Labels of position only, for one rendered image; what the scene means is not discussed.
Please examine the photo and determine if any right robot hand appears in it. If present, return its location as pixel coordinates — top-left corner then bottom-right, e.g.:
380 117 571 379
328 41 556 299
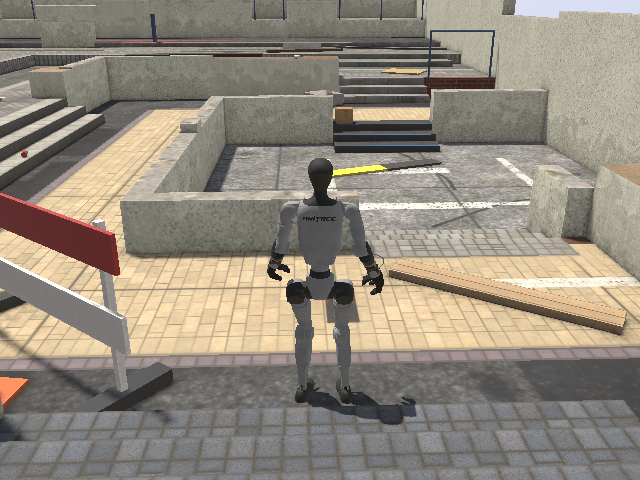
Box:
362 268 384 295

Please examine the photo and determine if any left robot forearm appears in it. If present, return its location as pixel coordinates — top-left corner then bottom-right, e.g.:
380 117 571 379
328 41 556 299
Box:
269 239 285 269

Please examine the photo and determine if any robot head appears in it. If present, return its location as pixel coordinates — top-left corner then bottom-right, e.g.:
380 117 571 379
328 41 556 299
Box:
303 158 337 206

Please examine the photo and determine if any robot right upper arm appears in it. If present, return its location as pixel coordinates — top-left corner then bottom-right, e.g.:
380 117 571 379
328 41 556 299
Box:
341 202 369 257

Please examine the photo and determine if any left robot hand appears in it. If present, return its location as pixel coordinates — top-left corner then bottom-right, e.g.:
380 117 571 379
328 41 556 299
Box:
267 264 290 281

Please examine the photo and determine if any robot left upper arm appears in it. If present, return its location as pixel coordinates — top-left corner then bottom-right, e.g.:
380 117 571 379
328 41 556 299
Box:
274 201 300 254

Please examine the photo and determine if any left robot thigh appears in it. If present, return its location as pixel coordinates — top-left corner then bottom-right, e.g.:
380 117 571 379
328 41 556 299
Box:
286 278 314 343

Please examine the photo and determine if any right robot forearm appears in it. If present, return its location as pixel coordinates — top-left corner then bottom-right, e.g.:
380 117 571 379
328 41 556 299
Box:
359 241 380 278

